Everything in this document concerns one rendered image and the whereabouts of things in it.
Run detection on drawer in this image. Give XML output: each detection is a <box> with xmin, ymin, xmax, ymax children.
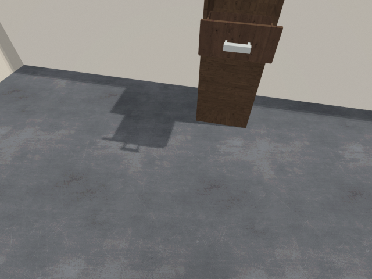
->
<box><xmin>198</xmin><ymin>11</ymin><xmax>283</xmax><ymax>63</ymax></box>

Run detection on handle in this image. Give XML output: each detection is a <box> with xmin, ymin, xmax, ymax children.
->
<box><xmin>223</xmin><ymin>40</ymin><xmax>251</xmax><ymax>54</ymax></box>

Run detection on cabinet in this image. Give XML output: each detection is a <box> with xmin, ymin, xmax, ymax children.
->
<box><xmin>196</xmin><ymin>0</ymin><xmax>284</xmax><ymax>128</ymax></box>

